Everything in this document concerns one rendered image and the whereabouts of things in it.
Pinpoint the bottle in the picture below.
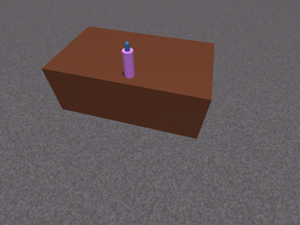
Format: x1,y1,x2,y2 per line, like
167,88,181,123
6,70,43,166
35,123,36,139
122,41,135,78

